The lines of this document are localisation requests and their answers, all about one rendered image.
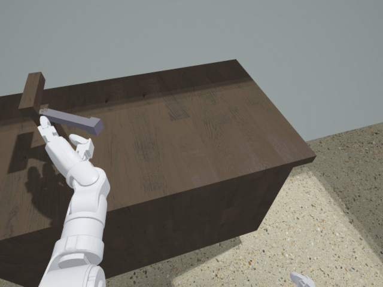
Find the robot left hand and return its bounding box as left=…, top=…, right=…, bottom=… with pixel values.
left=38, top=116, right=94, bottom=178

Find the tap lever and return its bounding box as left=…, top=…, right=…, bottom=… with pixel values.
left=39, top=108, right=104, bottom=136

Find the robot left upper arm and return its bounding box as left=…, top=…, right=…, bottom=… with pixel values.
left=40, top=264, right=106, bottom=287

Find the left robot forearm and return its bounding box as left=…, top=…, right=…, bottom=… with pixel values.
left=39, top=161, right=110, bottom=287

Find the robot right hand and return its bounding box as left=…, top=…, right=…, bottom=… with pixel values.
left=290, top=272, right=315, bottom=287

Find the counter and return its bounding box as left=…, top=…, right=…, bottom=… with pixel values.
left=0, top=59, right=317, bottom=287

